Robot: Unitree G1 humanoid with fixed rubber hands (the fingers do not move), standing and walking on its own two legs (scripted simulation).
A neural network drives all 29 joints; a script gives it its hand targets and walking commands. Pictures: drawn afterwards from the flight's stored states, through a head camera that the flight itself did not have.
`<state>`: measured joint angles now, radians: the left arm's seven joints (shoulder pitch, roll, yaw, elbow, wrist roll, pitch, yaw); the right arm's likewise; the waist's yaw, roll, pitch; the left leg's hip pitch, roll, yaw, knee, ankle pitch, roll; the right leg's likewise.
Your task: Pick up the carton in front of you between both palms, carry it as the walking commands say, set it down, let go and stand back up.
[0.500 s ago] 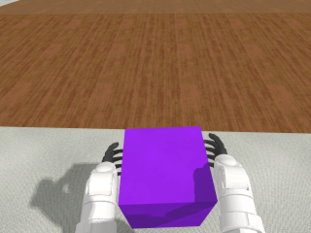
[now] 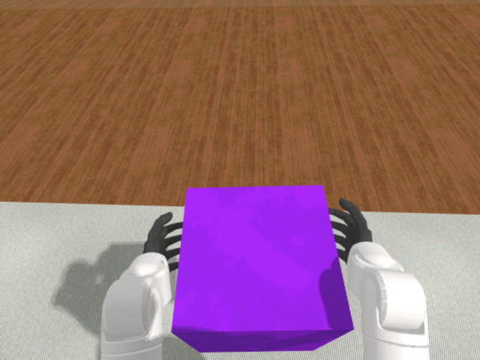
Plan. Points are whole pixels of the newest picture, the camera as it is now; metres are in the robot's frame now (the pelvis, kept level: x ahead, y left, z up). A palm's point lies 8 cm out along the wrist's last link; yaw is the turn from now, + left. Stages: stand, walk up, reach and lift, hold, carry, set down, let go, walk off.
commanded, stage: carry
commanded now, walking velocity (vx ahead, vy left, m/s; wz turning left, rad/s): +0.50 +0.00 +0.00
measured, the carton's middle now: (255, 276) +0.27 +0.00 +0.02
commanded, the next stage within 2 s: none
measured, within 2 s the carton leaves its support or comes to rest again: neither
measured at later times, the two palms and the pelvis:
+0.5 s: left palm (208, 155) +0.54 +0.10 +0.07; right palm (341, 150) +0.55 -0.20 +0.07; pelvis +0.30 -0.05 -0.02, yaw +0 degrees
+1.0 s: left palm (212, 87) +0.89 +0.11 +0.06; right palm (309, 82) +0.88 -0.19 +0.08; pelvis +0.64 -0.02 -0.02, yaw -3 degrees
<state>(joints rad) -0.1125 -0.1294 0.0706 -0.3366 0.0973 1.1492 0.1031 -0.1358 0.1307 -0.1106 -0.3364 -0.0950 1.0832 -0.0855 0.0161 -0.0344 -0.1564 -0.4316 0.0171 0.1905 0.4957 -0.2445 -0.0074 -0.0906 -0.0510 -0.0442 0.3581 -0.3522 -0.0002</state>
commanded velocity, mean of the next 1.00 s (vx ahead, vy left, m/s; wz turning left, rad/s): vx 0.50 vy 0.00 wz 0.00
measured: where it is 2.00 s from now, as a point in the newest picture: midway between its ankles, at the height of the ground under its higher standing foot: (261, 186)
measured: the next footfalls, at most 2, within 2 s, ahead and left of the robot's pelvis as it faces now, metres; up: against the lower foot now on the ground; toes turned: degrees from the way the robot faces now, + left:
left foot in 0.02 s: +0.12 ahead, +0.10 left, +0.00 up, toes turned +10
right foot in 0.42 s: +0.41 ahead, -0.13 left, +0.00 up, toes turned -14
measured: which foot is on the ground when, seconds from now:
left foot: up 0.00-0.00, down 0.02-0.42, up 0.44-0.90, down 0.92-1.00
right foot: down 0.00-0.04, up 0.06-0.40, down 0.42-0.94, up 0.96-1.00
